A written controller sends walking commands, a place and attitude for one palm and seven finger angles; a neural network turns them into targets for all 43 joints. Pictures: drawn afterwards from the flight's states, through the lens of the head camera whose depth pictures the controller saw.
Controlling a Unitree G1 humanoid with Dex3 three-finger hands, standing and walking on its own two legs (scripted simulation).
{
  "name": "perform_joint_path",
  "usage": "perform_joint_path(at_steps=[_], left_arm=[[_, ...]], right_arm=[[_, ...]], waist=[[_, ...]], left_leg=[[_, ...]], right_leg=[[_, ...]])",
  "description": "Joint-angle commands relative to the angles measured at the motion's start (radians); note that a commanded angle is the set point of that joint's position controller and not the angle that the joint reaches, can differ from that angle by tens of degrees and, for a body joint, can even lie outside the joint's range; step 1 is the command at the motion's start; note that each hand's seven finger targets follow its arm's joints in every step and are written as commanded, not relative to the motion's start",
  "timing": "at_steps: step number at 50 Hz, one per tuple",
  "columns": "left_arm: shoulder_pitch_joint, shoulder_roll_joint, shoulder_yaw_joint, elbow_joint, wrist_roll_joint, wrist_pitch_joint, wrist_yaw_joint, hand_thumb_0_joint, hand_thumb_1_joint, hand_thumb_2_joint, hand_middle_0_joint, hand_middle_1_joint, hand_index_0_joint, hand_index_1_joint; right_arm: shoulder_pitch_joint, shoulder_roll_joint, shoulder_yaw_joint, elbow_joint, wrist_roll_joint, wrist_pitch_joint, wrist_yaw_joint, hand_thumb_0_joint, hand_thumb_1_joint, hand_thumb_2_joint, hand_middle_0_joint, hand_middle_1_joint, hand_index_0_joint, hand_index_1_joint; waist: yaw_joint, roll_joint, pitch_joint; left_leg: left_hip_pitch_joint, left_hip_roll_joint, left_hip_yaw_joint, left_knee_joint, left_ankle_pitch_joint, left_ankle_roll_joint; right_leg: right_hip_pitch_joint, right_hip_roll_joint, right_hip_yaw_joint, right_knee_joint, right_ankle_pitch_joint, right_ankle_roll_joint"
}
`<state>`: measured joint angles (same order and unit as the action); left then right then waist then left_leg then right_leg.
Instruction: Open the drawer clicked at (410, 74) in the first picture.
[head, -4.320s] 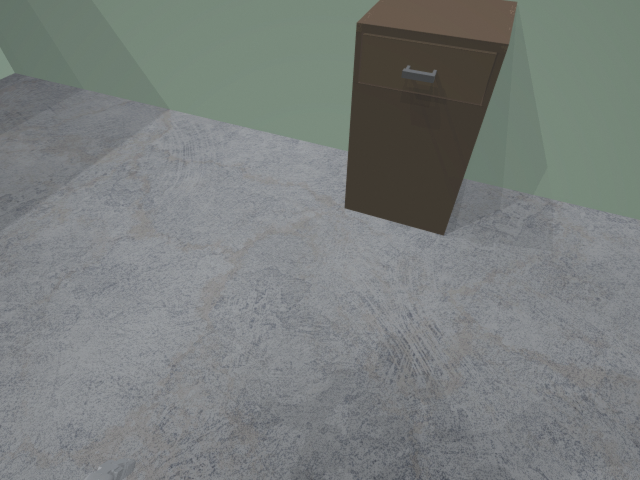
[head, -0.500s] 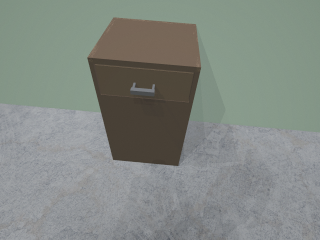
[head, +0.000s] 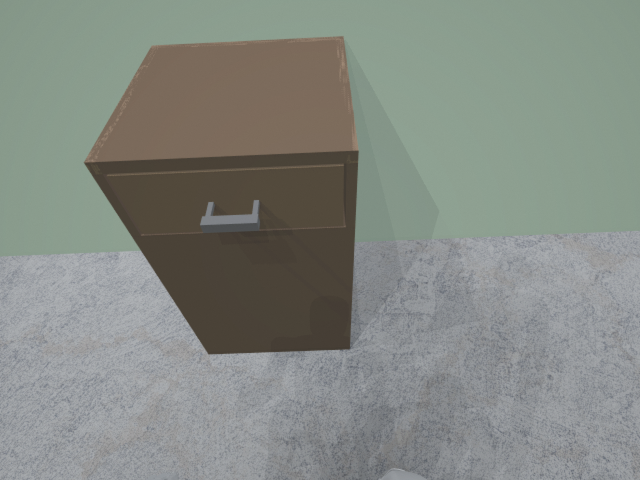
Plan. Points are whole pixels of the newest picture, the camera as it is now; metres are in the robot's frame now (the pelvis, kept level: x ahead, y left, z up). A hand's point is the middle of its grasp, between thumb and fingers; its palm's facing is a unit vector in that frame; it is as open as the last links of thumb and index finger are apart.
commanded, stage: come to a stop and stand still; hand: left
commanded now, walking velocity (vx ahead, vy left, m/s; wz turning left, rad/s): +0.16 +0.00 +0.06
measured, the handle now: (232, 215) +0.57 +0.18 -0.05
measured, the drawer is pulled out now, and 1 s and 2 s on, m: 0.00 0.00 0.00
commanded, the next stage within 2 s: look again from close up in 1.90 s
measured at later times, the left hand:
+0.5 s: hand out of the picture +0.07 +0.21 -0.17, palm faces +0.11 -0.97 -0.19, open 7.3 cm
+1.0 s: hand out of the picture +0.05 +0.15 -0.15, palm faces +0.03 -0.97 -0.22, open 7.3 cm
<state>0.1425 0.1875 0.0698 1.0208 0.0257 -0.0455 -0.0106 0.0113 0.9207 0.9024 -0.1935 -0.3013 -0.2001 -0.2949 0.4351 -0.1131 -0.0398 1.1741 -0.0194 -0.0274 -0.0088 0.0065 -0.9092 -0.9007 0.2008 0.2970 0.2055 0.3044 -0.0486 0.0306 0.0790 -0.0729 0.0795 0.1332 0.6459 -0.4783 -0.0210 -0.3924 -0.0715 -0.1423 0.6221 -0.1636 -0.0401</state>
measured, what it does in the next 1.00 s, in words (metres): steps on the spot: left foot, then right foot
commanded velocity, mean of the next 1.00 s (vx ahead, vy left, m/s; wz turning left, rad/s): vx -0.07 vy -0.01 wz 0.00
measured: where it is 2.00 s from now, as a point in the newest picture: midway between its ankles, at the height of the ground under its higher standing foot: outside the picture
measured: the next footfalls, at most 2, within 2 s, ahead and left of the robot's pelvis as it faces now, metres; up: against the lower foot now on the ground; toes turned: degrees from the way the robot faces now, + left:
left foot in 0.42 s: +0.13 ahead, +0.10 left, +0.00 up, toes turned +0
right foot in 0.86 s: +0.03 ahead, -0.13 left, +0.00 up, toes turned -1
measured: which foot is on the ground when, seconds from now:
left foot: up 0.00-0.40, down 0.42-1.00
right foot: down 0.00-0.42, up 0.44-0.84, down 0.86-1.00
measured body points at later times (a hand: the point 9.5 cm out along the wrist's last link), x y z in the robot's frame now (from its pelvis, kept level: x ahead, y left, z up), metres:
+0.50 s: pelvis +0.05 +0.02 +0.01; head +0.09 +0.05 +0.46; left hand +0.07 +0.26 -0.16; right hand +0.16 -0.20 -0.13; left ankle +0.08 +0.12 -0.72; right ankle +0.06 -0.09 -0.70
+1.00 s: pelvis +0.03 -0.03 +0.02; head +0.02 -0.05 +0.47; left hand +0.05 +0.20 -0.13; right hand +0.00 -0.26 -0.15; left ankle +0.08 +0.11 -0.72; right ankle -0.01 -0.13 -0.72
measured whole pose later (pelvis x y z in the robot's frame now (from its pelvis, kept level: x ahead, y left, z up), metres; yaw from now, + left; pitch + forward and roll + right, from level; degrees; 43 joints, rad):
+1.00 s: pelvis +0.03 -0.03 +0.02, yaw +1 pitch -2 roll +0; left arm 0.26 0.15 0.02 1.10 0.01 0.01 0.03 0.01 0.92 0.90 -0.20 -0.30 -0.20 -0.30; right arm 0.32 -0.18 -0.03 1.14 -0.02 0.03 -0.02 0.01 -0.91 -0.90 0.20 0.30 0.20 0.30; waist -0.04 0.04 0.00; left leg -0.26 0.07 0.04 0.44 -0.15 -0.02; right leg -0.09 0.01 -0.07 0.43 -0.31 -0.03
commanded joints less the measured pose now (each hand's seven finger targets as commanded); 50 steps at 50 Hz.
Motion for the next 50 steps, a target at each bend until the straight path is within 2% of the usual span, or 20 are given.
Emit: perform_joint_path(at_steps=[1,3,4,6,7,12,15,19,20,21,22,25,28,35,39,41,43,44,46,50], left_arm=[[0.274,0.188,0.031,0.045,-0.012,-0.007,0.026,0.000,0.900,0.900,-0.200,-0.300,-0.200,-0.300],[0.150,0.110,0.006,0.008,-0.012,-0.007,0.031,0.000,0.900,0.900,-0.200,-0.300,-0.200,-0.300],[0.120,0.074,-0.003,-0.002,-0.010,-0.010,0.037,0.000,0.900,0.900,-0.200,-0.300,-0.200,-0.300],[0.080,0.049,-0.022,-0.010,-0.005,-0.010,0.043,0.000,0.900,0.900,-0.200,-0.300,-0.200,-0.300],[0.081,0.061,-0.022,-0.010,-0.003,-0.003,0.046,0.000,0.900,0.900,-0.200,-0.300,-0.200,-0.300],[0.127,0.134,0.011,-0.017,0.001,0.034,0.057,0.000,0.900,0.900,-0.200,-0.300,-0.200,-0.300],[0.104,0.150,0.018,-0.027,0.005,0.046,0.059,0.000,0.900,0.900,-0.200,-0.300,-0.200,-0.300],[0.080,0.135,0.011,-0.033,-0.003,0.064,0.054,0.000,0.900,0.900,-0.200,-0.300,-0.200,-0.300],[0.116,0.097,0.003,-0.043,-0.009,0.070,0.052,0.000,0.900,0.900,-0.200,-0.300,-0.200,-0.300],[0.141,0.051,-0.008,-0.049,-0.018,0.073,0.053,0.000,0.900,0.900,-0.200,-0.300,-0.200,-0.300],[0.132,0.059,-0.010,-0.048,-0.015,0.074,0.057,0.000,0.900,0.900,-0.200,-0.300,-0.200,-0.300],[0.146,0.076,0.000,-0.013,-0.004,0.088,0.045,0.000,0.900,0.900,-0.200,-0.300,-0.200,-0.300],[0.165,0.077,0.001,0.002,-0.002,0.085,0.034,0.000,0.900,0.900,-0.200,-0.300,-0.200,-0.300],[0.103,0.047,-0.014,-0.009,-0.004,0.088,0.022,0.000,0.900,0.900,-0.200,-0.300,-0.200,-0.300],[0.167,0.036,-0.023,0.027,-0.009,0.075,0.026,0.000,0.900,0.900,-0.200,-0.300,-0.200,-0.300],[0.224,0.054,-0.022,0.059,-0.007,0.066,0.032,0.000,0.900,0.900,-0.200,-0.300,-0.200,-0.300],[0.182,0.125,-0.023,0.052,-0.007,0.053,0.040,0.000,0.900,0.900,-0.200,-0.300,-0.200,-0.300],[0.133,0.139,-0.026,0.039,-0.009,0.052,0.041,0.000,0.900,0.900,-0.200,-0.300,-0.200,-0.300],[0.110,0.103,-0.033,0.040,-0.012,0.043,0.045,0.000,0.900,0.900,-0.200,-0.300,-0.200,-0.300],[0.141,0.059,-0.045,0.054,-0.024,0.040,0.046,0.000,0.900,0.900,-0.200,-0.300,-0.200,-0.300]], right_arm=[[-0.029,-0.087,-0.021,-0.097,0.010,-0.010,-0.005,0.000,-0.900,-0.900,0.200,0.300,0.200,0.300],[-0.066,-0.082,-0.019,-0.096,0.000,-0.002,0.000,0.000,-0.900,-0.900,0.200,0.300,0.200,0.300],[-0.045,-0.062,-0.015,-0.084,0.000,0.006,-0.003,0.000,-0.900,-0.900,0.200,0.300,0.200,0.300],[-0.008,-0.030,0.005,-0.062,0.007,0.026,-0.013,0.000,-0.900,-0.900,0.200,0.300,0.200,0.300],[-0.013,-0.025,0.007,-0.062,0.012,0.039,-0.015,0.000,-0.900,-0.900,0.200,0.300,0.200,0.300],[-0.130,-0.085,-0.013,-0.135,0.010,0.065,-0.013,0.000,-0.900,-0.900,0.200,0.300,0.200,0.300],[-0.170,-0.107,-0.022,-0.170,0.011,0.069,-0.013,0.000,-0.900,-0.900,0.200,0.300,0.200,0.300],[-0.137,-0.120,-0.024,-0.168,0.009,0.056,-0.011,0.000,-0.900,-0.900,0.200,0.300,0.200,0.300],[-0.137,-0.177,-0.029,-0.179,0.002,0.045,-0.013,0.000,-0.900,-0.900,0.200,0.300,0.200,0.300],[-0.156,-0.239,-0.034,-0.201,-0.003,0.040,-0.017,0.000,-0.900,-0.900,0.200,0.300,0.200,0.300],[-0.185,-0.244,-0.033,-0.210,-0.005,0.042,-0.021,0.000,-0.900,-0.900,0.200,0.300,0.200,0.300],[-0.270,-0.207,-0.016,-0.225,-0.004,0.032,-0.043,0.000,-0.900,-0.900,0.200,0.300,0.200,0.300],[-0.253,-0.200,-0.015,-0.216,-0.001,0.028,-0.045,0.000,-0.900,-0.900,0.200,0.300,0.200,0.300],[-0.161,-0.224,-0.033,-0.165,-0.007,0.032,-0.040,0.000,-0.900,-0.900,0.200,0.300,0.200,0.300],[-0.170,-0.220,-0.036,-0.141,-0.004,0.033,-0.026,0.000,-0.900,-0.900,0.200,0.300,0.200,0.300],[-0.176,-0.185,-0.030,-0.135,0.005,0.035,-0.022,0.000,-0.900,-0.900,0.200,0.300,0.200,0.300],[-0.187,-0.103,-0.004,-0.142,0.013,0.039,-0.013,0.000,-0.900,-0.900,0.200,0.300,0.200,0.300],[-0.179,-0.092,0.001,-0.134,0.009,0.041,-0.005,0.000,-0.900,-0.900,0.200,0.300,0.200,0.300],[-0.168,-0.099,0.005,-0.111,-0.003,0.047,-0.008,0.000,-0.900,-0.900,0.200,0.300,0.200,0.300],[-0.075,-0.099,0.017,-0.052,0.001,0.038,-0.016,0.000,-0.900,-0.900,0.200,0.300,0.200,0.300]], waist=[[0.122,-0.263,-0.112],[0.073,-0.155,-0.017],[0.047,-0.087,-0.012],[0.009,-0.074,-0.029],[0.014,-0.086,-0.046],[0.065,-0.112,-0.099],[0.058,-0.162,-0.088],[0.023,-0.154,-0.099],[0.035,0.003,-0.128],[0.046,0.187,-0.126],[0.043,0.168,-0.115],[0.066,0.170,-0.087],[0.056,0.080,-0.128],[-0.001,0.108,-0.142],[0.032,0.124,-0.124],[0.055,0.043,-0.105],[0.040,-0.153,-0.031],[0.024,-0.142,-0.007],[0.031,-0.265,0.073],[0.019,-0.099,0.070]], left_leg=[[-0.466,0.007,-0.114,0.584,-0.054,0.055],[-0.448,0.050,-0.131,0.575,0.088,0.046],[-0.399,0.050,-0.127,0.520,0.116,0.036],[-0.293,0.041,-0.121,0.359,0.120,0.004],[-0.264,0.025,-0.106,0.298,0.108,-0.005],[-0.315,-0.025,-0.091,0.184,0.078,-0.021],[-0.289,-0.027,-0.101,0.127,0.084,-0.019],[-0.084,-0.013,-0.092,-0.161,0.395,-0.002],[-0.021,0.115,-0.223,-0.214,0.635,0.048],[-0.067,0.281,-0.375,-0.302,0.864,0.145],[-0.144,0.311,-0.373,-0.349,0.811,0.214],[-0.176,0.243,-0.312,-0.374,0.625,0.199],[-0.069,0.206,-0.272,-0.369,0.572,0.185],[0.040,0.220,-0.300,-0.387,0.464,0.187],[-0.060,0.163,-0.275,-0.379,0.334,0.145],[-0.176,0.091,-0.193,-0.335,0.232,0.072],[-0.240,-0.012,-0.095,-0.218,0.159,0.006],[-0.183,-0.014,-0.092,-0.205,0.175,0.007],[-0.173,-0.005,-0.099,-0.171,0.244,0.012],[-0.116,0.014,-0.126,-0.234,0.355,0.014]], right_leg=[[0.359,-0.342,0.483,-0.399,-0.113,-0.149],[0.187,-0.282,0.347,-0.424,-0.107,-0.122],[0.136,-0.262,0.268,-0.417,0.067,-0.113],[0.078,-0.232,0.146,-0.367,0.404,-0.101],[0.083,-0.223,0.120,-0.347,0.475,-0.106],[0.230,-0.263,0.175,-0.268,0.588,-0.162],[0.214,-0.270,0.178,-0.238,0.583,-0.165],[0.115,-0.176,0.128,-0.135,0.322,-0.062],[0.048,-0.084,0.077,-0.051,0.109,0.001],[0.040,0.005,0.020,0.074,-0.220,0.052],[0.064,0.036,0.081,0.232,-0.422,0.047],[0.002,0.033,0.188,0.403,-0.335,0.051],[-0.041,0.040,0.182,0.410,-0.268,0.069],[0.006,0.027,0.138,0.143,-0.334,0.078],[0.164,0.049,0.093,-0.122,-0.206,0.058],[0.303,0.023,0.104,-0.301,-0.057,0.045],[0.206,-0.153,0.296,-0.420,-0.210,-0.025],[0.104,-0.184,0.304,-0.460,-0.313,-0.038],[0.040,-0.131,0.277,-0.472,-0.276,-0.033],[0.071,-0.056,0.204,-0.390,-0.182,-0.011]])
